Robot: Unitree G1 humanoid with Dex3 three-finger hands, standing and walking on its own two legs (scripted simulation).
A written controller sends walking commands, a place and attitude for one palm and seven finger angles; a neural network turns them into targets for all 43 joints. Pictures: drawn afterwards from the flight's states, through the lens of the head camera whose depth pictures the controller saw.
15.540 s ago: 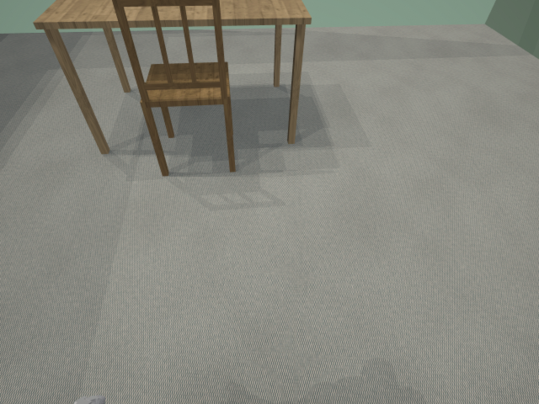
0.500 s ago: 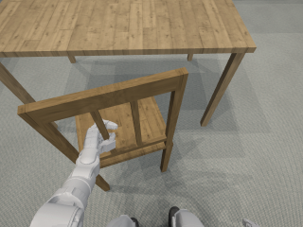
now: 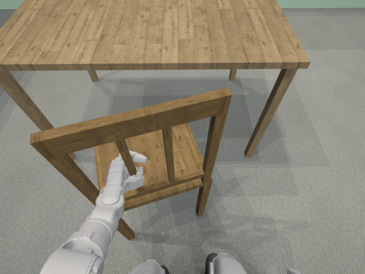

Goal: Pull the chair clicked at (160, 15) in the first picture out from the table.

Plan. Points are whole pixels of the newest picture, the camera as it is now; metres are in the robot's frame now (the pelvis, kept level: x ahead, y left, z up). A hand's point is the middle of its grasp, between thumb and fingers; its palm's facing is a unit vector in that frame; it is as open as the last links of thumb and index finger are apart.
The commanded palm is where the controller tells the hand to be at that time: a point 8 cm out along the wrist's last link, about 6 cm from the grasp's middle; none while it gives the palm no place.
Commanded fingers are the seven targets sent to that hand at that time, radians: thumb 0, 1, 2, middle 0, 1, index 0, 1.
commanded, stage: step backward, pulling the chair out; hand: left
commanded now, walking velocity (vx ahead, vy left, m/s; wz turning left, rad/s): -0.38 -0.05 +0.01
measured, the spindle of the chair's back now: (131, 169) +0.37 +0.14 -0.06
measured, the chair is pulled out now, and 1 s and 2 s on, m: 0.19 0.25 0.46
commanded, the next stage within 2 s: none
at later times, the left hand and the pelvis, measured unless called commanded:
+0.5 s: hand (139, 178) +0.34 +0.12 -0.06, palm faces -0.01 -0.99 -0.17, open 5.1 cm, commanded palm +0.35 +0.17 -0.06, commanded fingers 0.00 0.90 0.90 -0.50 -1.45 -0.50 -1.45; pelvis -0.01 +0.00 +0.00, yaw +1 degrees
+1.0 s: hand (134, 202) +0.28 +0.12 -0.06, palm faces -0.04 -0.99 -0.17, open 5.1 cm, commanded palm +0.29 +0.17 -0.06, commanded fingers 0.00 0.90 0.90 -0.50 -1.45 -0.50 -1.45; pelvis -0.07 +0.00 +0.01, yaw +0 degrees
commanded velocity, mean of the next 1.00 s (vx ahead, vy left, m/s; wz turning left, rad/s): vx -0.38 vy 0.00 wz -0.01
